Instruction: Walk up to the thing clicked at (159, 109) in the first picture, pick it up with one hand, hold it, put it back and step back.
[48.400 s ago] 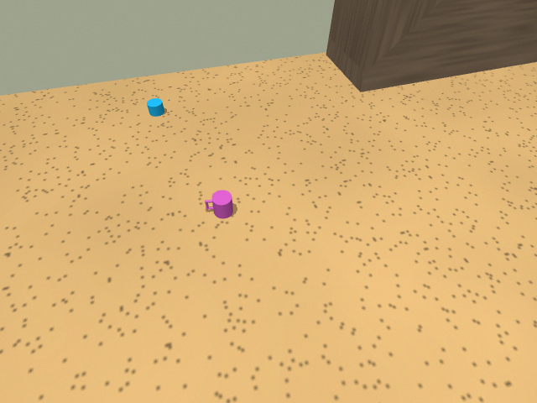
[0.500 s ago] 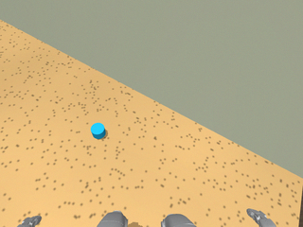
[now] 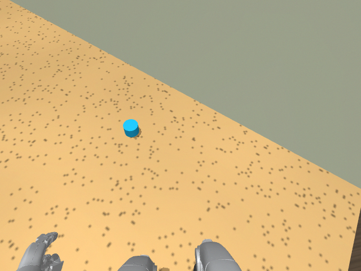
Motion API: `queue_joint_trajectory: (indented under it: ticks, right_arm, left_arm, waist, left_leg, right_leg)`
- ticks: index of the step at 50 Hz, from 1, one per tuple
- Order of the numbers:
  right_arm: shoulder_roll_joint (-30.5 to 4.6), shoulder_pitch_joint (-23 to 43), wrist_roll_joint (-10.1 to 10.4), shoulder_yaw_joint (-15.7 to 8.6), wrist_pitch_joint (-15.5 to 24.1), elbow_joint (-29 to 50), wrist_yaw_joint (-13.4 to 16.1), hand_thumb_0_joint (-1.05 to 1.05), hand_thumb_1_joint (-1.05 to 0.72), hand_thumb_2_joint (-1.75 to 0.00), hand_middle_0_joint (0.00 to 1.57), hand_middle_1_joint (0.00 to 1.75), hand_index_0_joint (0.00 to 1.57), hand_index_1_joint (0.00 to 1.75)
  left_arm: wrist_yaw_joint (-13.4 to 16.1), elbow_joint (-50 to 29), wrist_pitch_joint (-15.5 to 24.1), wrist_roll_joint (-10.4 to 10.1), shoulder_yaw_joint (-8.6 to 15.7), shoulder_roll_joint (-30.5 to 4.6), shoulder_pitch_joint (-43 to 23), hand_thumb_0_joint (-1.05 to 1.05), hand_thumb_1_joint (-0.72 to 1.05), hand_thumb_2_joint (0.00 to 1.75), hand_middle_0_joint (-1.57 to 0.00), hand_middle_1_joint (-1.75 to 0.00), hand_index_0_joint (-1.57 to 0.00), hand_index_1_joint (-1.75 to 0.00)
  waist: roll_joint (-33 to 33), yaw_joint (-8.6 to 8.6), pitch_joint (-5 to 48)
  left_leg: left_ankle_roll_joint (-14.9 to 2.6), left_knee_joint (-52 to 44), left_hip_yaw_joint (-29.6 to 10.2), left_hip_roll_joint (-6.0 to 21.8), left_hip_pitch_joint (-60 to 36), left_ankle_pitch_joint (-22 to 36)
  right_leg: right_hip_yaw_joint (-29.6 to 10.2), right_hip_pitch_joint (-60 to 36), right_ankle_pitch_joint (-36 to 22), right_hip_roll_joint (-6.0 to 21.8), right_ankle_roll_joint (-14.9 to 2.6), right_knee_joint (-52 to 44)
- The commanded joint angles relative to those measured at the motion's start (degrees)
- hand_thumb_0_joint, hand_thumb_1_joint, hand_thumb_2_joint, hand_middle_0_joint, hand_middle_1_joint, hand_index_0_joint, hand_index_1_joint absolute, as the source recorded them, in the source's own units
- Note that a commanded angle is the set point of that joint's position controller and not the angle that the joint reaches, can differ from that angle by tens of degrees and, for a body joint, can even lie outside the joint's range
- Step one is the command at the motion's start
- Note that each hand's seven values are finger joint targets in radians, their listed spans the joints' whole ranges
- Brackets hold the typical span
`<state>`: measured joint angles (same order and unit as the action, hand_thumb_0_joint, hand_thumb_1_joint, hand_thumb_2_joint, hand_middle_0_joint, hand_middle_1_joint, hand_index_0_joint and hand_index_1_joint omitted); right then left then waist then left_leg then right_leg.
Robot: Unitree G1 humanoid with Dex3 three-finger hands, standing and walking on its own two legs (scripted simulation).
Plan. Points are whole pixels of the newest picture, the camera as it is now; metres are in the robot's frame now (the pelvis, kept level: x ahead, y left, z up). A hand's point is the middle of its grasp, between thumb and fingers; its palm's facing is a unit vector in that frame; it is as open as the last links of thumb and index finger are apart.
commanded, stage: step back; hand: left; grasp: from above
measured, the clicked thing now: (131, 128) +0.93 +0.30 -0.72
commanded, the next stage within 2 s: stand in 1.32 s
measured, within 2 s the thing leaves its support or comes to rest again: neither
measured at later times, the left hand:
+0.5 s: hand out of the picture -0.05 +0.26 -0.13, palm faces +0.01 -0.91 -0.41, open 7.4 cm
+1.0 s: hand out of the picture -0.01 +0.26 -0.14, palm faces +0.01 -0.93 -0.38, open 7.4 cm
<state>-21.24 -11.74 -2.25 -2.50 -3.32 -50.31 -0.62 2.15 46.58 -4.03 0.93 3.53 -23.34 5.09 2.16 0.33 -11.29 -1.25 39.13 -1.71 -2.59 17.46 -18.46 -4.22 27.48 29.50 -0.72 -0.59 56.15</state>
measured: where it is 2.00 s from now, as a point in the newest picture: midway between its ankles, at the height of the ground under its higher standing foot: outside the picture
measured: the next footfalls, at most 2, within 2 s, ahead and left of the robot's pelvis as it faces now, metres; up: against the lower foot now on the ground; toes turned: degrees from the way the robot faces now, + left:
right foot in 0.20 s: -0.05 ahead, -0.13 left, +0.00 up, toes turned -2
left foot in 0.50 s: +0.01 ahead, +0.12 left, +0.00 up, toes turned +0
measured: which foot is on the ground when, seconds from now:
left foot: down 0.00-0.24, up 0.26-0.48, down 0.50-1.00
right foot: up 0.00-0.18, down 0.20-1.00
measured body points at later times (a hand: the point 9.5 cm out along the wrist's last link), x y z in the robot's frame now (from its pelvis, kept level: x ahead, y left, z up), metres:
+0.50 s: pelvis -0.10 -0.01 +0.01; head -0.09 -0.02 +0.46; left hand -0.05 +0.31 -0.10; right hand -0.05 -0.33 -0.12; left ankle -0.08 +0.12 -0.72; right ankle -0.11 -0.13 -0.72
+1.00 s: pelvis -0.07 -0.01 +0.01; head -0.05 -0.01 +0.46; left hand -0.01 +0.31 -0.11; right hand +0.01 -0.32 -0.12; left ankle -0.03 +0.12 -0.72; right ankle -0.09 -0.13 -0.72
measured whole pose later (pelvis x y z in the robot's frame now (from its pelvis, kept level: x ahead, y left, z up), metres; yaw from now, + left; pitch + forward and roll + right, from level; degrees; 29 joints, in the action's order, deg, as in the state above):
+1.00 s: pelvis -0.07 -0.01 +0.01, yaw +1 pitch -3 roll +1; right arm -21.5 -10.1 -1.9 -3.4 0.8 -57.9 -0.7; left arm -0.1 57.2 1.5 1.3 1.9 -21.2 9.7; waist 0.3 -1.3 -5.4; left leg 0.2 32.5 -0.5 -0.1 16.1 -12.9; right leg 2.5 12.0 21.1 2.7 0.3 35.9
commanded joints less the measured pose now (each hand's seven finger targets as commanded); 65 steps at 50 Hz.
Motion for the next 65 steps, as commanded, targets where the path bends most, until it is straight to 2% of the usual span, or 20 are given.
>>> queue_joint_trajectory:
  ticks: [1, 6, 9, 10, 11, 12, 13, 15, 20, 24, 26, 28, 36, 38, 39, 48, 50, 52, 56, 65]
  right_arm:
    - [-15.64, 6.26, -0.20, -3.87, 2.32, 6.42, 2.17, 0.00, -0.90, -0.90, 0.20, 0.30, 0.20, 0.30]
    - [-14.74, 1.71, -0.35, -4.25, 2.32, 5.05, 1.92, 0.00, -0.90, -0.90, 0.20, 0.30, 0.20, 0.30]
    - [-15.65, 3.67, 0.08, -4.24, 1.23, 4.34, 1.37, 0.00, -0.90, -0.90, 0.20, 0.30, 0.20, 0.30]
    - [-12.82, 2.21, 0.03, -3.33, 1.08, 4.07, 1.25, 0.00, -0.90, -0.90, 0.20, 0.30, 0.20, 0.30]
    - [-9.49, 1.87, 0.50, -2.22, 1.32, 4.78, 0.96, 0.00, -0.90, -0.90, 0.20, 0.30, 0.20, 0.30]
    - [-10.98, 6.56, 0.59, -2.95, 1.37, 5.37, 1.83, 0.00, -0.90, -0.90, 0.20, 0.30, 0.20, 0.30]
    - [-13.75, 6.86, 0.86, -3.89, 1.38, 4.34, 1.76, 0.00, -0.90, -0.90, 0.20, 0.30, 0.20, 0.30]
    - [-11.83, 3.95, 1.52, -3.21, 2.26, 1.47, 1.43, 0.00, -0.90, -0.90, 0.20, 0.30, 0.20, 0.30]
    - [-10.75, 4.96, 0.44, -2.61, 3.55, 1.13, 0.44, 0.00, -0.90, -0.90, 0.20, 0.30, 0.20, 0.30]
    - [-10.07, 0.97, 0.46, -3.38, 5.13, -1.30, 0.24, 0.00, -0.90, -0.90, 0.20, 0.30, 0.20, 0.30]
    - [-13.66, -2.05, -0.20, -4.50, 6.03, -2.29, 0.87, 0.00, -0.90, -0.90, 0.20, 0.30, 0.20, 0.30]
    - [-18.09, -1.26, 0.16, -5.38, 5.87, -1.73, 0.50, 0.00, -0.90, -0.90, 0.20, 0.30, 0.20, 0.30]
    - [-10.96, 5.20, 1.08, -2.77, 4.25, -0.18, 0.26, 0.00, -0.90, -0.90, 0.20, 0.30, 0.20, 0.30]
    - [-8.72, 5.47, 1.06, -2.36, 4.01, -0.19, 0.80, 0.00, -0.90, -0.90, 0.20, 0.30, 0.20, 0.30]
    - [-11.48, 3.74, 0.57, -3.07, 4.20, -1.01, 1.05, 0.00, -0.90, -0.90, 0.20, 0.30, 0.20, 0.30]
    - [-9.30, 0.43, 0.15, -3.32, 5.63, -5.24, 0.76, 0.00, -0.90, -0.90, 0.20, 0.30, 0.20, 0.30]
    - [-13.65, 3.89, 0.57, -3.38, 6.01, -4.08, 1.19, 0.00, -0.90, -0.90, 0.20, 0.30, 0.20, 0.30]
    - [-14.12, 6.99, 0.88, -3.07, 5.52, -4.63, 0.96, 0.00, -0.90, -0.90, 0.20, 0.30, 0.20, 0.30]
    - [-10.90, 8.05, 1.43, -1.71, 5.39, -5.81, 1.22, 0.00, -0.90, -0.90, 0.20, 0.30, 0.20, 0.30]
    - [-10.13, 12.01, 1.37, -1.57, 4.80, -7.90, 1.03, 0.00, -0.90, -0.90, 0.20, 0.30, 0.20, 0.30]
  left_arm:
    - [0.31, -1.85, 1.09, -0.90, 3.49, -10.44, 4.93, 0.00, 0.90, 0.90, -0.20, -0.30, -0.20, -0.30]
    - [-1.32, -1.32, 3.13, 0.47, 3.03, -9.05, 4.55, 0.00, 0.90, 0.90, -0.20, -0.30, -0.20, -0.30]
    - [-1.29, 3.28, 4.59, 0.92, 2.91, -7.84, 10.89, 0.00, 0.90, 0.90, -0.20, -0.30, -0.20, -0.30]
    - [-1.01, 4.59, 5.13, 1.67, 3.78, -10.04, 12.20, 0.00, 0.90, 0.90, -0.20, -0.30, -0.20, -0.30]
    - [-0.87, 3.51, 5.73, 2.42, 4.82, -13.99, 10.98, 0.00, 0.90, 0.90, -0.20, -0.30, -0.20, -0.30]
    - [-0.84, 1.69, 5.52, 2.30, 5.92, -19.95, 6.01, 0.00, 0.90, 0.90, -0.20, -0.30, -0.20, -0.30]
    - [-0.89, 0.75, 5.84, 1.97, 5.57, -18.68, 2.35, 0.00, 0.90, 0.90, -0.20, -0.30, -0.20, -0.30]
    - [-0.65, 1.18, 6.60, 1.36, 4.08, -13.24, 0.39, 0.00, 0.90, 0.90, -0.20, -0.30, -0.20, -0.30]
    - [-1.32, 3.04, 6.81, 1.88, 4.40, -13.41, 6.27, 0.00, 0.90, 0.90, -0.20, -0.30, -0.20, -0.30]
    - [-2.00, 3.06, 5.61, 1.33, 3.26, -13.05, 4.59, 0.00, 0.90, 0.90, -0.20, -0.30, -0.20, -0.30]
    - [-2.25, 2.67, 5.48, 0.41, 0.95, -7.29, 5.35, 0.00, 0.90, 0.90, -0.20, -0.30, -0.20, -0.30]
    - [-1.95, 3.19, 5.37, 0.24, 2.29, -11.49, 1.46, 0.00, 0.90, 0.90, -0.20, -0.30, -0.20, -0.30]
    - [-1.78, 8.84, 7.06, 1.10, 2.78, -9.61, 9.52, 0.00, 0.90, 0.90, -0.20, -0.30, -0.20, -0.30]
    - [-1.43, 8.57, 7.59, 1.63, 4.35, -17.42, 9.21, 0.00, 0.90, 0.90, -0.20, -0.30, -0.20, -0.30]
    - [-1.46, 6.47, 7.72, 1.53, 4.57, -17.45, 5.18, 0.00, 0.90, 0.90, -0.20, -0.30, -0.20, -0.30]
    - [-1.64, 5.59, 6.85, 0.10, 1.21, -10.55, 1.00, 0.00, 0.90, 0.90, -0.20, -0.30, -0.20, -0.30]
    - [-1.59, 5.85, 6.15, -1.30, 0.20, -7.51, 2.56, 0.00, 0.90, 0.90, -0.20, -0.30, -0.20, -0.30]
    - [-1.29, 7.33, 6.09, -0.66, 0.20, -8.43, 2.27, 0.00, 0.90, 0.90, -0.20, -0.30, -0.20, -0.30]
    - [-1.14, 9.17, 7.01, -0.58, 1.09, -11.41, 2.91, 0.00, 0.90, 0.90, -0.20, -0.30, -0.20, -0.30]
    - [-0.90, 10.96, 6.51, -0.35, 0.30, -10.21, -0.54, 0.00, 0.90, 0.90, -0.20, -0.30, -0.20, -0.30]
  waist:
    - [-8.65, -2.75, 11.82]
    - [-10.72, 1.02, 14.05]
    - [-11.26, -2.06, 14.56]
    - [-6.22, -2.07, 13.82]
    - [4.55, -1.73, 11.63]
    - [10.38, -4.54, 8.94]
    - [5.89, -2.85, 3.77]
    - [-0.28, -0.79, 4.00]
    - [6.35, -4.40, 5.92]
    - [4.95, -1.42, 8.29]
    - [-7.20, 0.43, 12.25]
    - [-7.96, 1.42, 9.15]
    - [-7.42, -3.86, 10.59]
    - [7.35, -4.86, 7.93]
    - [4.39, -3.20, 4.84]
    - [2.88, 0.34, 11.76]
    - [-6.90, -1.37, 15.35]
    - [-7.57, -2.05, 13.72]
    - [-5.93, -1.51, 16.68]
    - [-2.78, -1.00, 14.81]
  left_leg:
    - [-12.06, -14.63, -13.11, 17.21, 2.09, 26.50]
    - [-11.30, -14.56, -13.47, 15.97, -8.86, 5.39]
    - [-8.13, -9.87, -9.22, 13.86, -2.85, 0.92]
    - [-5.44, -3.70, -7.15, 10.95, 4.62, -3.42]
    - [-1.24, 4.79, -3.80, 3.31, 16.17, -9.51]
    - [0.97, 10.91, -7.08, 1.59, 11.79, -14.94]
    - [1.50, 16.33, -10.57, 2.97, 8.23, -12.21]
    - [1.21, 16.28, -8.86, -0.08, 10.14, -5.28]
    - [1.90, 4.27, -4.13, 1.46, 10.10, -7.99]
    - [0.66, -15.61, 2.45, -0.03, -5.51, -1.43]
    - [-3.85, -21.56, -17.96, 11.92, -17.46, -3.03]
    - [-12.56, -25.66, -28.80, 20.83, -5.15, -19.93]
    - [-3.01, -12.29, -8.75, 9.29, 8.75, -7.45]
    - [0.63, 7.19, -3.80, -0.22, 14.72, -13.85]
    - [1.16, 11.45, -5.03, 2.90, 14.26, -13.26]
    - [-0.12, -14.32, 0.77, 3.95, -10.13, 12.55]
    - [-6.75, -16.68, -15.07, 16.68, -8.54, 15.86]
    - [-7.86, -16.62, -13.77, 17.35, -3.75, 15.62]
    - [-1.03, -10.07, -2.57, 8.93, -5.79, 26.26]
    - [-1.62, -13.87, -2.52, 9.85, -8.17, 21.90]
  right_leg:
    - [-5.22, -2.38, 0.70, -3.96, -0.40, 19.19]
    - [0.88, -4.83, 0.85, -0.27, 1.15, -9.99]
    - [5.12, -18.53, -8.95, -1.70, -1.02, -34.88]
    - [-0.98, -24.06, -9.33, 0.44, -1.80, -36.72]
    - [-19.23, -25.12, 1.23, 10.38, -4.83, -40.20]
    - [-30.64, -7.19, 9.58, 23.04, -12.97, -43.02]
    - [-29.80, -0.11, 10.25, 23.27, -13.68, -43.16]
    - [-14.78, -8.18, -7.60, 14.18, -8.60, -37.19]
    - [-12.91, -16.63, -0.59, 13.70, -8.66, -37.47]
    - [-6.51, -12.96, -9.50, 12.09, -7.17, -31.21]
    - [1.20, -1.16, -14.28, 4.97, -1.80, -17.75]
    - [2.17, -3.25, 3.69, 2.33, -0.93, -8.00]
    - [4.62, -27.34, -12.76, 0.34, -1.41, -32.48]
    - [-24.52, -20.77, 11.58, 20.12, -10.05, -44.28]
    - [-26.78, -17.22, 8.42, 24.15, -13.74, -43.85]
    - [0.50, -12.09, -34.19, 10.44, -3.89, -24.99]
    - [4.78, -11.16, -15.61, 2.33, 0.18, -18.75]
    - [3.40, -17.35, -8.66, 2.75, -0.74, -25.01]
    - [-0.44, -23.10, -32.28, 7.61, -1.95, -29.12]
    - [0.55, -21.37, -30.78, 7.39, -1.02, -32.21]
